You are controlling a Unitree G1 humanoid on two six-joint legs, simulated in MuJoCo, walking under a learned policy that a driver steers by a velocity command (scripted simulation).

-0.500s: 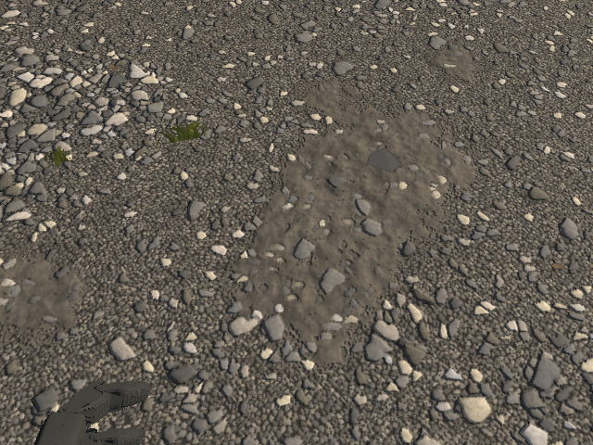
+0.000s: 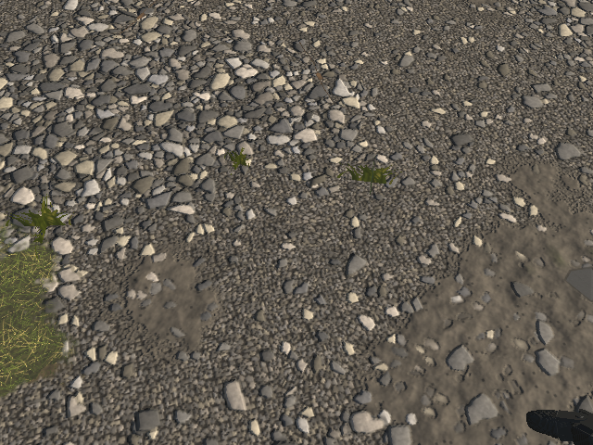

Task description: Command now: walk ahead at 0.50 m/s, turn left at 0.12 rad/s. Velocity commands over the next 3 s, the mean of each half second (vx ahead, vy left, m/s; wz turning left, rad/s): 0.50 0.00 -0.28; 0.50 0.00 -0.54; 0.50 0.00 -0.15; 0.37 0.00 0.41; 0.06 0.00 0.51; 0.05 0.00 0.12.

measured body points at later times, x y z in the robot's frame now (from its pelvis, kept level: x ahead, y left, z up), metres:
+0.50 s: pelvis +0.28 -0.03 +0.00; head +0.31 -0.04 +0.45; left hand +0.52 +0.16 -0.09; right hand +0.25 -0.32 -0.12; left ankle +0.10 +0.08 -0.71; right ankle +0.39 -0.14 -0.71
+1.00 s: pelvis +0.57 -0.09 +0.00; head +0.60 -0.10 +0.45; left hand +0.76 +0.15 -0.11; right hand +0.65 -0.41 -0.06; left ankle +0.73 -0.04 -0.72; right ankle +0.39 -0.14 -0.70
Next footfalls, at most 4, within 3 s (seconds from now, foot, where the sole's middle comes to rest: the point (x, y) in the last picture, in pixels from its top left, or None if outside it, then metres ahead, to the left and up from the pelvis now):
0.52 right None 0.43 -0.15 -0.75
0.96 left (342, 304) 0.76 -0.06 -0.75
1.48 right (482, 286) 0.84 -0.41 -0.75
1.96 left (432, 184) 1.16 -0.32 -0.75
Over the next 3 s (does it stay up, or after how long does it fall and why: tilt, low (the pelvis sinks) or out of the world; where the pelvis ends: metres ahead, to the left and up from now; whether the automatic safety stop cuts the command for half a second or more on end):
stays up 1.06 -0.39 0.02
